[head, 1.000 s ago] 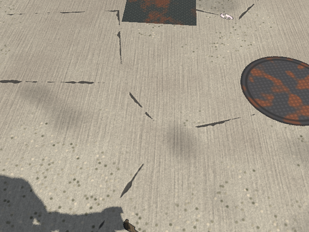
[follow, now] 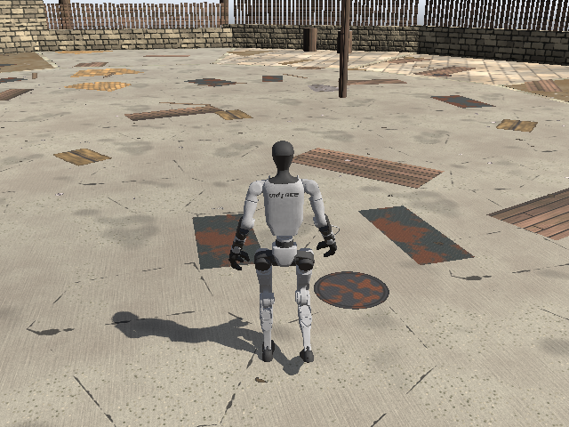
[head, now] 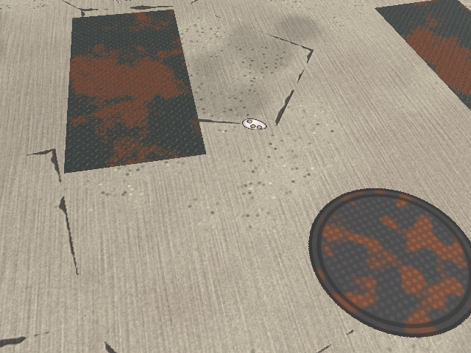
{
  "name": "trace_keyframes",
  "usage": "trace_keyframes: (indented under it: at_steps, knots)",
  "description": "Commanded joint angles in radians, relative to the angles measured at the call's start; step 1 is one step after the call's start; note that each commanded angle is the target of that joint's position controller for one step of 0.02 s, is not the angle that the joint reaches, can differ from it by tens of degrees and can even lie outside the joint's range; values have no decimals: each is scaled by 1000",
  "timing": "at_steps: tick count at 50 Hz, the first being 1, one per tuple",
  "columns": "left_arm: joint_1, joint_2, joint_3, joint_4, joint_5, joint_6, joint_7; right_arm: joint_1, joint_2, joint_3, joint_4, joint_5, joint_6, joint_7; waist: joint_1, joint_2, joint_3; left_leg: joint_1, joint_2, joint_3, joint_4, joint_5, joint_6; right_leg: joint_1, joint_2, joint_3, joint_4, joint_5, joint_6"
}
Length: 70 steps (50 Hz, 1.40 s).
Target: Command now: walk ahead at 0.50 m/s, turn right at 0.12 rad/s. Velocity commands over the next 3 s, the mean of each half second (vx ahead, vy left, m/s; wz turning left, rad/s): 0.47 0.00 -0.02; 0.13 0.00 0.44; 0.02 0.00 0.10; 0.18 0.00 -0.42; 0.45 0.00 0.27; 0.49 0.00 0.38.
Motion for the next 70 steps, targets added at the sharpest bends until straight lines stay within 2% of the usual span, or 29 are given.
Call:
trace_keyframes:
  at_steps: [1,7,13,15,17,18,19,20,21,22,23,25,28,34,40,43,44,45,46,47,48,49,51,62,64,65,66,67,70]
  knots:
    - [-55,87,27,-103,6,-25,-5,63,-102,-24,-27,-6,-3,-1,-23,125,-12,242,268,-348,-255,89,184,-281,-116,14,-33,81,15]
    - [-190,24,0,-136,14,-26,-11,97,-167,-40,21,14,6,-12,-49,107,10,179,236,-171,-316,242,182,-242,-127,-43,-369,302,48]
    - [-346,43,4,-184,-3,-40,-33,190,-192,-42,81,29,27,-14,-96,111,42,251,266,-147,-276,214,146,-172,-82,-60,-586,413,23]
    - [-345,59,10,-192,-2,-44,-40,194,-205,-47,93,30,38,-19,-77,118,42,305,292,-157,-236,261,128,-147,-73,-62,-623,350,-3]
    - [-219,97,32,-159,6,-46,-37,169,-212,-47,94,31,47,-25,5,114,-28,307,258,-113,-85,492,94,51,-34,-102,-678,329,-43]
    - [-73,146,55,-121,11,-44,-27,171,-183,-35,89,22,47,-27,70,91,-130,230,208,-69,99,511,64,275,-62,-79,-667,349,-79]
    - [95,238,76,-103,22,-37,-18,207,-113,-7,58,-12,37,-27,106,-76,-296,-20,124,-16,448,183,15,607,-293,192,-620,398,-171]
    - [109,256,78,-90,24,-29,-23,306,-45,13,63,8,20,-22,65,-293,-386,-316,-11,-63,703,-410,-29,783,-450,591,-769,262,-293]
    - [81,167,56,-99,18,-28,-22,228,-158,-15,74,32,14,-20,96,-146,-282,-398,39,-141,797,-406,-29,695,-422,542,-803,265,-256]
    - [3,136,42,-106,19,-30,-20,150,-181,-25,54,41,16,-21,78,-91,-163,-406,72,-122,792,-327,-32,558,-398,373,-798,461,-225]
    - [-58,103,31,-108,25,-34,-24,123,-166,-24,56,29,25,-27,43,-24,-113,-355,105,-106,755,-276,-46,439,-355,250,-804,662,-207]
    - [-134,68,24,-100,33,-46,-31,153,-133,-29,68,21,57,-35,-23,-54,-74,-232,141,-103,669,-216,-64,277,-296,94,-845,812,-177]
    - [-183,89,34,-77,40,-56,-18,162,-99,-30,62,18,92,-44,-57,-70,-55,-199,125,-80,607,-122,-94,190,-289,-24,-895,915,-196]
    - [-175,127,48,-38,29,-13,26,14,-73,-26,-18,12,99,-18,-10,-48,-51,-184,136,-30,329,109,-88,246,-280,-162,-911,805,-177]
    - [-161,165,67,-9,-2,32,30,-64,-99,-45,-99,11,117,14,12,-50,-29,-189,114,20,191,-46,-35,358,-338,-161,-784,749,-157]
    - [-138,147,66,4,-12,41,36,53,-149,-75,-90,8,111,6,-50,11,-93,56,51,33,-41,196,41,309,-247,-231,-506,770,-55]
    - [-136,113,53,-24,24,31,32,133,-268,-108,-92,0,111,-18,-64,201,-173,290,227,-226,-30,689,131,93,-150,-275,-235,472,28]
    - [-125,65,31,-64,53,25,23,132,-325,-111,-112,-20,109,-23,-36,348,-265,470,443,-562,-32,872,366,-203,22,-185,41,-295,92]
    - [-170,109,43,-44,36,27,11,120,-241,-89,-120,-11,103,-16,-80,183,-320,445,416,-515,-56,753,354,-222,-16,-7,126,-298,83]
    - [-200,118,46,-55,8,32,8,57,-218,-82,-130,-3,97,-16,-58,143,-235,368,367,-415,-69,636,301,-257,-38,-3,124,-223,71]
    - [-203,108,47,-43,11,38,18,5,-196,-78,-132,11,99,-20,-33,74,-175,298,311,-363,-89,485,243,-268,-59,-6,65,-150,72]
    - [-215,122,54,-46,22,46,29,-35,-182,-72,-141,21,107,-27,-18,77,-132,225,283,-339,-112,394,215,-253,-69,-6,4,-92,80]
    - [-178,106,53,-37,20,55,32,-71,-180,-69,-153,3,117,-36,16,137,-129,124,238,-296,-133,365,204,-157,-46,-26,-52,-28,97]
    - [-156,66,36,-22,13,47,14,-79,-145,-41,-113,-4,132,-41,-7,184,-98,38,214,-334,-95,29,155,111,-43,-68,-570,116,73]
    - [-112,65,25,-3,41,36,0,-14,-56,-10,-74,-16,122,-39,-8,94,-101,-13,140,-249,-23,-83,49,258,-122,12,-767,292,24]
    - [-143,132,30,-20,49,34,2,68,-43,-8,-60,-39,114,-35,-90,-91,-95,-34,33,-137,100,-215,-13,245,-261,173,-785,419,-42]
    - [-215,102,19,-19,56,32,-3,19,-65,-16,-74,-36,108,-39,-97,-192,-41,62,43,-99,33,-189,-48,39,-295,238,-844,245,-124]
    - [-271,71,12,-42,48,26,-7,-36,-100,-23,-67,-38,106,-45,-82,-144,1,139,56,-103,7,-78,-58,-6,-216,187,-845,112,-86]
    - [-211,153,33,-26,21,14,-1,-84,-120,-39,-66,-28,119,-61,-40,-138,28,153,50,-81,31,-23,-51,-10,-172,179,-842,89,-45]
